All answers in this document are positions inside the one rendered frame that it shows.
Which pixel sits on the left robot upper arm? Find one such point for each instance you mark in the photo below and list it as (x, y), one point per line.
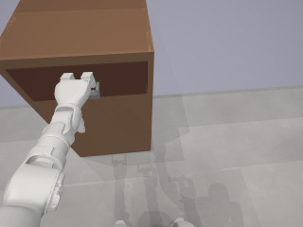
(35, 191)

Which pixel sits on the right robot shin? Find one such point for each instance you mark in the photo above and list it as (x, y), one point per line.
(178, 219)

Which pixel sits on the robot shin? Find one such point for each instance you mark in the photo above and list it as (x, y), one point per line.
(178, 219)
(120, 222)

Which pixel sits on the left robot shin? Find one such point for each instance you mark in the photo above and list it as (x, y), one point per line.
(120, 222)

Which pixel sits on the left robot hand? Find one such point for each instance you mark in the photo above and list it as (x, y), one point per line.
(75, 91)

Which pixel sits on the drawer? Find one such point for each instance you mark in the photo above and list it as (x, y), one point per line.
(115, 78)

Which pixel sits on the cabinet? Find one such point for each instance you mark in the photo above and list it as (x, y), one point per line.
(47, 33)

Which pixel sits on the handle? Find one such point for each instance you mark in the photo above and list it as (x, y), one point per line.
(95, 94)

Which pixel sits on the left robot forearm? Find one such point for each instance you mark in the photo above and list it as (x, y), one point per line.
(52, 147)

